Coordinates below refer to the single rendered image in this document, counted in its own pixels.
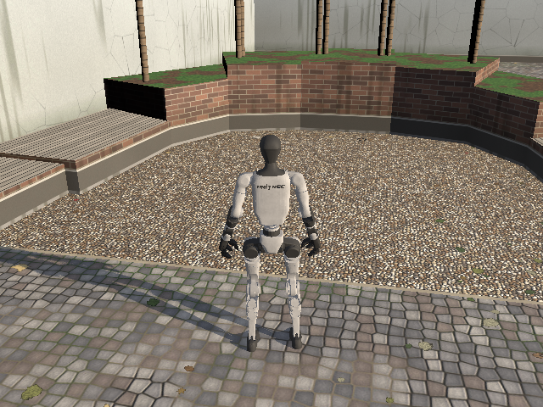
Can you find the robot left upper arm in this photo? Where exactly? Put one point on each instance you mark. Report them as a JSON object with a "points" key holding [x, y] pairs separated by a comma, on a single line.
{"points": [[243, 181]]}

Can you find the right robot hand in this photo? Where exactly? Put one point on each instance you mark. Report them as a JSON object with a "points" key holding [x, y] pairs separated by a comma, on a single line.
{"points": [[312, 243]]}

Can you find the left robot foot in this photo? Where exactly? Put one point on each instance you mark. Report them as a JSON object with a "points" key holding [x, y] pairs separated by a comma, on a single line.
{"points": [[252, 344]]}

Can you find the right robot forearm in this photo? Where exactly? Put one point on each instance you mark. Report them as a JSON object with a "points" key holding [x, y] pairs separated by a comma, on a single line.
{"points": [[310, 226]]}

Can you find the left robot forearm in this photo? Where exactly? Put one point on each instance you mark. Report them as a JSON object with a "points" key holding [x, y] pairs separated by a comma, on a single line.
{"points": [[229, 226]]}

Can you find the left robot hand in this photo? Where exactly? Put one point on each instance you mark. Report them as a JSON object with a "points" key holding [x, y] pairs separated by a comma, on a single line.
{"points": [[224, 245]]}

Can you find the robot left shin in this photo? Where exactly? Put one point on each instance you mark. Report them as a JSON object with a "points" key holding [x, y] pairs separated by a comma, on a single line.
{"points": [[252, 307]]}

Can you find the robot right upper arm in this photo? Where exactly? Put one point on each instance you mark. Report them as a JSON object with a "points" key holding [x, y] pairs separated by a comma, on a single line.
{"points": [[301, 192]]}

